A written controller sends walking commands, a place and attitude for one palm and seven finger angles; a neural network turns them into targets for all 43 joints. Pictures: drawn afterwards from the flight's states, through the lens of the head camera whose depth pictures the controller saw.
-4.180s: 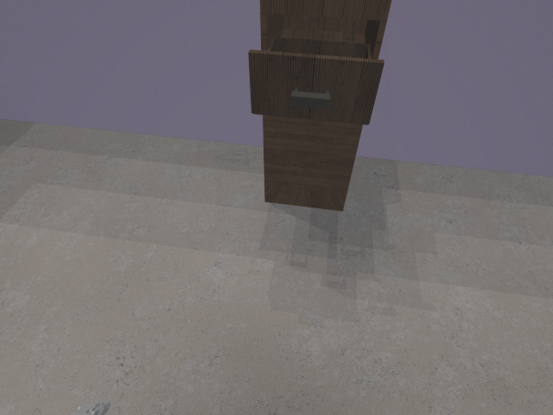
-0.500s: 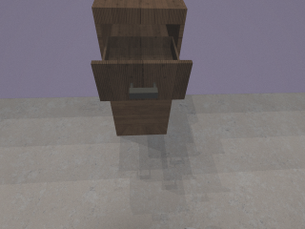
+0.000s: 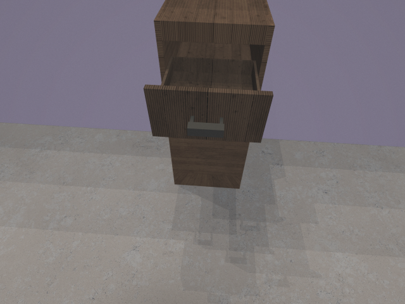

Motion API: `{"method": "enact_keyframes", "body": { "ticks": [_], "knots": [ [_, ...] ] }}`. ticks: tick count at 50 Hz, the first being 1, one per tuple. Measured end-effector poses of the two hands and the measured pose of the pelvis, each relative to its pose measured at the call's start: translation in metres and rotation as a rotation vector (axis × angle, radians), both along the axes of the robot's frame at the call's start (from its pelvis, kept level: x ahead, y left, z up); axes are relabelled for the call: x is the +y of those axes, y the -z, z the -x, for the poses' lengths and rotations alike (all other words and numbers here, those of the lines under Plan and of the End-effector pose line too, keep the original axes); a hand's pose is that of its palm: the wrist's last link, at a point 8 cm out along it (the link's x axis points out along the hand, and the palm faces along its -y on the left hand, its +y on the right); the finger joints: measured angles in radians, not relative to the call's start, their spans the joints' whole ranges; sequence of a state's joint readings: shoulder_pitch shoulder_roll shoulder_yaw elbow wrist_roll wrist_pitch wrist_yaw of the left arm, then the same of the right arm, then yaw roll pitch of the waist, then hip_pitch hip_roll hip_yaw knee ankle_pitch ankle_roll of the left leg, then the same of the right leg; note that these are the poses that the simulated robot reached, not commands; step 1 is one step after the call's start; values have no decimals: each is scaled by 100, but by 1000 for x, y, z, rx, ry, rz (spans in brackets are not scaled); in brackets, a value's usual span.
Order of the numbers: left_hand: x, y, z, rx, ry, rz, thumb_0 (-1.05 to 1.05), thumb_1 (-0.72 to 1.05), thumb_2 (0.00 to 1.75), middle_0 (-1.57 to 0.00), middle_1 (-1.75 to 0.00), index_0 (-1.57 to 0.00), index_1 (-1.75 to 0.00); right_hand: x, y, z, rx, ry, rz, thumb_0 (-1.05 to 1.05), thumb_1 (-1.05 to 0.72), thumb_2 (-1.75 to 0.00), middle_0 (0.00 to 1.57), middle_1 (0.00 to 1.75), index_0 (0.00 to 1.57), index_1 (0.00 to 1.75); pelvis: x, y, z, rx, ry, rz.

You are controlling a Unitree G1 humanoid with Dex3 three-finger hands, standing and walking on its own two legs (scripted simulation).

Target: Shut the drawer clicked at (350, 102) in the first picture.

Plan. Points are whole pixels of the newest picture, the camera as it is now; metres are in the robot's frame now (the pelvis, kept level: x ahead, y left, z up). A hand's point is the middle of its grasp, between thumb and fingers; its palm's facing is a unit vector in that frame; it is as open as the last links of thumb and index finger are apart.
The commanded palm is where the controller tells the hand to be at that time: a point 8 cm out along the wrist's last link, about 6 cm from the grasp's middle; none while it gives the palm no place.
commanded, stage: take the last steps up to it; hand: left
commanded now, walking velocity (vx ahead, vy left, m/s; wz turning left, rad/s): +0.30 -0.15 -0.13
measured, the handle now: (206, 124) +0.58 +0.04 +0.01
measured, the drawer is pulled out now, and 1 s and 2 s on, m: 0.29 0.29 0.29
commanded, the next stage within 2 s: come to a stop and stand still in 0.78 s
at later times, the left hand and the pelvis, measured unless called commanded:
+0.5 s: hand (147, 278) +0.21 +0.16 -0.18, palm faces -0.11 -0.98 -0.17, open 7.4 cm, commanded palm none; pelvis +0.12 -0.02 +0.00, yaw -6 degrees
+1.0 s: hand (191, 260) +0.27 +0.06 -0.19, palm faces +0.04 -0.99 -0.16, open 7.3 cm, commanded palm none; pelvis +0.24 -0.11 -0.01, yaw -2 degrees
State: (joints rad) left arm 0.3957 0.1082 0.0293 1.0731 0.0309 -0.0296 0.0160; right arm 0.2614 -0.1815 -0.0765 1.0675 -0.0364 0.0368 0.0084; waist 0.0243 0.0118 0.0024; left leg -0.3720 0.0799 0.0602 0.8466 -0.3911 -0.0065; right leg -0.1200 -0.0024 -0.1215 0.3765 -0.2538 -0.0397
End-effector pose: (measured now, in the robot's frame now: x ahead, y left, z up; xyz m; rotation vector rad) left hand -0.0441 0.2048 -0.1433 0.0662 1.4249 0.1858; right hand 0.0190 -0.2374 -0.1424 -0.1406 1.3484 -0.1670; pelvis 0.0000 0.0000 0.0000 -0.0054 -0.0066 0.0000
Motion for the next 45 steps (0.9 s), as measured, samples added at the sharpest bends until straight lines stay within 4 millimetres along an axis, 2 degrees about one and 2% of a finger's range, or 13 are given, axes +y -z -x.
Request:
{"method": "enact_keyframes", "body": {
  "ticks": [6, 8, 10, 12, 16, 20, 25, 30, 32, 34, 38, 40, 45],
  "knots": [
    [8, 20, 28, 154, -28, 74, 0, 90, 90, -20, -30, -21, -30, 20, -3, -39, -75, -18, 53, 1, -91, -90, 19, 30, 20, 30, 17, 12, -19, 5, 22, 24],
    [14, 23, 23, 196, 2, 88, 0, 90, 90, -20, -30, -20, -30, 27, -6, -43, -105, 9, 62, 1, -91, -90, 20, 30, 20, 30, 20, 12, -26, -5, 41, 14],
    [22, 22, 6, 203, 35, 87, 0, 90, 90, -20, -30, -20, -29, 27, -12, -40, -110, 44, 80, 1, -93, -90, 20, 30, 20, 30, 22, 8, -36, -10, 56, 16],
    [30, 20, -21, 171, 54, 77, 0, 90, 90, -20, -30, -20, -29, 28, -16, -31, -81, 67, 86, 0, -93, -90, 20, 30, 21, 30, 21, 3, -46, -11, 59, 20],
    [41, 16, -88, 54, 86, 39, 0, 91, 90, -20, -30, -20, -29, 33, -19, -6, 26, 103, 70, 0, -93, -90, 20, 30, 21, 30, 14, -2, -65, -11, 68, 25],
    [36, 13, -161, -47, 136, 8, 0, 91, 90, -20, -30, -20, -29, 35, -18, 18, 140, 158, 32, 0, -92, -90, 20, 30, 21, 30, 1, -2, -86, -7, 84, 20],
    [2, 8, -258, -150, 230, -9, 0, 91, 90, -19, -30, -20, -29, 30, -13, 37, 270, 233, -29, 1, -91, -90, 20, 30, 21, 30, -25, 5, -117, -1, 97, 5],
    [-49, 11, -347, -275, 293, -35, 0, 91, 90, -20, -30, -20, -29, 4, 6, 31, 385, 280, -93, 1, -91, -90, 20, 30, 21, 30, -66, 26, -160, 5, 84, -22],
    [-66, 12, -366, -320, 282, -47, 0, 91, 90, -20, -30, -20, -29, -15, 16, 15, 402, 271, -105, 1, -91, -90, 20, 30, 21, 30, -80, 31, -171, 0, 81, -18],
    [-79, 7, -371, -323, 267, -45, 0, 91, 90, -20, -30, -20, -29, -37, 21, -16, 360, 252, -90, 1, -91, -90, 20, 30, 21, 30, -88, 28, -181, -11, 71, -11],
    [-96, 1, -361, -282, 210, -39, -1, 91, 90, -20, -30, -20, -29, -80, 21, -100, 181, 183, -35, 1, -91, -90, 20, 30, 20, 30, -102, 16, -199, -17, 56, -2],
    [-94, -4, -359, -290, 167, -61, -3, 94, 90, -20, -30, -21, -30, -96, 17, -145, 86, 141, -10, 1, -91, -90, 20, 30, 20, 30, -107, 12, -208, -15, 44, 9],
    [-93, 1, -339, -233, 127, -61, -3, 94, 90, -20, -30, -21, -30, -114, 4, -239, -101, 57, 25, 1, -91, -90, 19, 30, 20, 30, -115, 8, -226, -17, 28, 30]
  ]
}}
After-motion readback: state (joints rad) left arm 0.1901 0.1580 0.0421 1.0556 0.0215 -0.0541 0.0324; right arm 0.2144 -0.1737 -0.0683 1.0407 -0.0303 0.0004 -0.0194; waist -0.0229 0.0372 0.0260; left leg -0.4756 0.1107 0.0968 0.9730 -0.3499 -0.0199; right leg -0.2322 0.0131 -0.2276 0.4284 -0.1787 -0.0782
